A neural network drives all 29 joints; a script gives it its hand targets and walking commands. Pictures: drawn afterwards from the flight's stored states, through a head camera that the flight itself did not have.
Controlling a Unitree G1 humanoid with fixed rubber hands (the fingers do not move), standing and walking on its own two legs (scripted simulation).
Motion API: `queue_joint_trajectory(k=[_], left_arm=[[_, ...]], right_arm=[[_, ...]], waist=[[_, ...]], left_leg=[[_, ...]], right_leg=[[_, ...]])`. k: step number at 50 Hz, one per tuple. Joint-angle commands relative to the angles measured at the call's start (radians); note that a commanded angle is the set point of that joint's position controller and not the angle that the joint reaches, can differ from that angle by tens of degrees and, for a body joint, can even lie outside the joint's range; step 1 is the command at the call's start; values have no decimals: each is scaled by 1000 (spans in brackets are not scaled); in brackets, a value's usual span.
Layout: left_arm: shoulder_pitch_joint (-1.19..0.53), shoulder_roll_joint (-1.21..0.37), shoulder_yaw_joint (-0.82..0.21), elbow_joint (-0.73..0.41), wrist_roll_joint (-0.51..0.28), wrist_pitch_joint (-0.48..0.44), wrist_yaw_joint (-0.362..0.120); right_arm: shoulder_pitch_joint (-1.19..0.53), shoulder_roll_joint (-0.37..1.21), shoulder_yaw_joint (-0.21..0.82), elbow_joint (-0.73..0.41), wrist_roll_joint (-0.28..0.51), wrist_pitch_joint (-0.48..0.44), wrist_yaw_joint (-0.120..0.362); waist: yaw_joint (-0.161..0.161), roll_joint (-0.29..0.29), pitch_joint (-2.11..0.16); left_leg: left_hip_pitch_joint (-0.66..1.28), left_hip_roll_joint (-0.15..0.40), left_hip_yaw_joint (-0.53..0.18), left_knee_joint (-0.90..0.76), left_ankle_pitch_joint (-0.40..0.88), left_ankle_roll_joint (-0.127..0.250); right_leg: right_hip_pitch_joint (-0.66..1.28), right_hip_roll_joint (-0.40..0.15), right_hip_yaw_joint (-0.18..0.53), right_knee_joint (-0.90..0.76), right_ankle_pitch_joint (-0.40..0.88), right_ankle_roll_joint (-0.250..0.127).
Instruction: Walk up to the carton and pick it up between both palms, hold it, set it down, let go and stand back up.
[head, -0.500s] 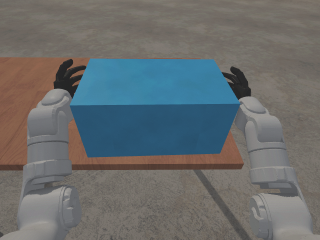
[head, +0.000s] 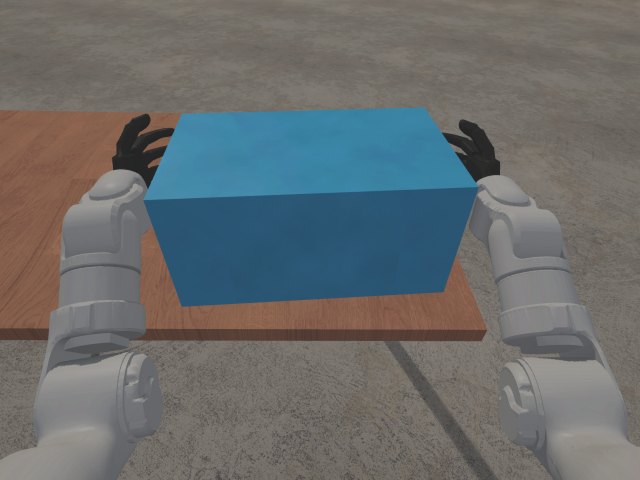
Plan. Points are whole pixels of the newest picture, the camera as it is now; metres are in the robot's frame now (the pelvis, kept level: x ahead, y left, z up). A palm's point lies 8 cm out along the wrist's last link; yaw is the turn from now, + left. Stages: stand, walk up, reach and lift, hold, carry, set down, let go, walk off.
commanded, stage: hold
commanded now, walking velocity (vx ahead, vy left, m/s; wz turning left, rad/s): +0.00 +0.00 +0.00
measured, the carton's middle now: (310, 201) +0.39 +0.01 +0.20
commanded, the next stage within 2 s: none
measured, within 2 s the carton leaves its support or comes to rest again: neither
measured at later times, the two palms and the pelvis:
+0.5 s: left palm (124, 180) +0.36 +0.21 +0.25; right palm (493, 178) +0.36 -0.20 +0.25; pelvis -0.01 +0.00 +0.00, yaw +0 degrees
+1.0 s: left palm (132, 181) +0.37 +0.21 +0.24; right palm (486, 181) +0.37 -0.19 +0.24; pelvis +0.00 +0.00 +0.00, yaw +0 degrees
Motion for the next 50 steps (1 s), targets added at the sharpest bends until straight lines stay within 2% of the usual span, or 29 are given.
queue_joint_trajectory(k=[1, 2, 3, 4, 6, 9, 11, 13, 14, 19, 21, 22, 24, 25, 26, 27, 28, 31, 32, 35, 38, 40, 42, 43, 44, 45, 46, 48, 50], left_arm=[[-808, -633, -533, -437, -149, -18, -168], [-846, -638, -550, -551, -164, -25, -165], [-849, -667, -599, -617, -195, -23, -160], [-866, -660, -592, -621, -200, -22, -155], [-863, -656, -600, -652, -215, -13, -151], [-792, -607, -566, -665, -189, 9, -150], [-863, -619, -580, -722, -214, 3, -148], [-810, -589, -551, -633, -188, 18, -158], [-782, -560, -498, -508, -137, 32, -171], [-759, -537, -420, -324, -76, 48, -206], [-771, -563, -410, -298, -86, 42, -220], [-796, -555, -426, -300, -97, 40, -223], [-863, -511, -339, -196, -38, 33, -230], [-837, -504, -333, -199, -36, 29, -226], [-868, -524, -339, -217, -48, 15, -221], [-890, -546, -370, -208, -83, 8, -218], [-925, -542, -369, -234, -91, -11, -212], [-944, -603, -460, -296, -149, -28, -188], [-1009, -627, -496, -349, -169, -45, -180], [-894, -628, -502, -360, -161, -34, -175], [-853, -594, -411, -265, -86, -6, -190], [-866, -616, -446, -280, -112, -10, -187], [-862, -627, -466, -324, -116, -10, -181], [-866, -614, -456, -348, -117, -13, -178], [-840, -616, -470, -345, -119, -3, -181], [-864, -615, -444, -310, -114, -6, -184], [-873, -633, -464, -325, -115, -5, -184], [-882, -639, -476, -295, -122, -8, -183], [-894, -654, -510, -379, -152, -14, -176]], right_arm=[[-880, 582, 371, -440, 223, -56, 118], [-881, 620, 397, -495, 246, -64, 107], [-858, 586, 399, -517, 271, -61, 105], [-908, 615, 420, -558, 285, -53, 109], [-851, 584, 397, -543, 271, -39, 101], [-811, 570, 405, -573, 285, -17, 96], [-805, 578, 401, -562, 283, -9, 97], [-816, 589, 398, -560, 262, 2, 95], [-840, 574, 370, -489, 242, 14, 97], [-847, 529, 286, -322, 177, 27, 117], [-853, 525, 266, -264, 158, 24, 130], [-890, 531, 272, -295, 154, 9, 128], [-904, 533, 239, -167, 117, 12, 145], [-925, 574, 272, -196, 127, 4, 150], [-963, 586, 269, -217, 130, -5, 158], [-948, 567, 230, -176, 102, -3, 158], [-979, 604, 265, -218, 123, -22, 165], [-1065, 617, 313, -367, 159, -58, 160], [-1030, 633, 316, -354, 177, -62, 159], [-946, 610, 330, -392, 186, -56, 148], [-913, 576, 300, -238, 167, -34, 149], [-961, 585, 312, -323, 180, -51, 147], [-928, 573, 302, -299, 188, -43, 146], [-966, 601, 336, -353, 203, -46, 145], [-921, 573, 321, -326, 205, -44, 142], [-989, 600, 334, -344, 207, -44, 141], [-971, 577, 307, -324, 187, -47, 145], [-995, 569, 294, -311, 177, -50, 148], [-981, 589, 328, -384, 206, -55, 143]], waist=[[-86, 45, -608], [-73, 86, -709], [-95, 109, -749], [-62, 83, -749], [-97, 105, -751], [-70, 71, -695], [-98, 80, -714], [-78, 11, -646], [-50, 15, -532], [-66, -27, -397], [-84, 1, -375], [-67, -14, -447], [-47, 21, -334], [-16, -32, -387], [-9, -26, -412], [-58, -9, -389], [-29, -6, -473], [-47, -3, -573], [-60, 56, -604], [-62, 14, -585], [-64, 38, -449], [-66, 31, -508], [-79, 62, -511], [-47, 34, -547], [-65, 42, -518], [-35, 38, -524], [-68, 52, -517], [-73, 73, -515], [-78, 52, -580]], left_leg=[[67, -52, -10, -64, 144, 6], [108, -58, -7, -38, 226, 1], [171, -45, -21, -17, 298, -21], [150, -54, -18, -15, 253, -13], [153, -53, -21, -17, 269, -27], [116, -57, -12, -19, 283, -18], [92, -54, -16, -28, 234, -22], [72, -53, -10, -45, 195, 0], [26, -57, -7, -71, 96, 16], [-23, -41, 6, -138, -80, 32], [-48, -39, 13, -153, -85, 28], [-35, -36, 11, -134, -89, 32], [-95, -48, 13, -164, -211, 42], [-74, -48, 22, -154, -182, 54], [-64, -46, 22, -154, -170, 58], [-81, -40, 21, -164, -201, 42], [-80, -37, 19, -156, -170, 52], [-46, -42, 14, -126, -94, 49], [-31, -45, 2, -110, -85, 28], [10, -40, -3, -99, 2, 28], [-8, -48, 1, -125, -62, 37], [-10, -45, -1, -114, -50, 34], [-13, -47, 1, -116, -32, 17], [6, -53, 1, -105, -5, 26], [15, -47, -2, -104, 2, 21], [3, -52, -1, -106, -36, 36], [7, -48, -1, -112, -45, 25], [-5, -47, 5, -121, -91, 26], [30, -40, -7, -102, -4, 15]], right_leg=[[304, 72, 23, -124, 285, 6], [337, 69, 28, -111, 358, 8], [306, 83, 22, -101, 400, 6], [287, 84, 27, -109, 345, 12], [307, 83, 26, -105, 372, 5], [330, 86, 32, -108, 410, 21], [331, 76, 40, -101, 379, 13], [341, 77, 41, -105, 399, 21], [292, 67, 42, -129, 296, 23], [247, 62, 34, -160, 104, 4], [261, 50, 31, -162, 96, -6], [265, 47, 37, -155, 70, -9], [209, 27, 29, -176, -113, -12], [233, 33, 28, -173, -101, -5], [222, 39, 29, -176, -99, -2], [207, 40, 26, -178, -115, -7], [224, 40, 28, -164, -82, -8], [272, 58, 31, -145, 56, -7], [254, 59, 27, -130, 71, -9], [256, 62, 30, -134, 166, -2], [246, 54, 31, -154, 90, -10], [276, 55, 27, -150, 114, -5], [272, 56, 29, -144, 127, -8], [282, 57, 28, -142, 150, 4], [271, 63, 31, -142, 156, -4], [262, 57, 34, -150, 101, 1], [260, 56, 33, -150, 106, -2], [239, 52, 32, -153, 65, -10], [260, 69, 29, -137, 147, -9]])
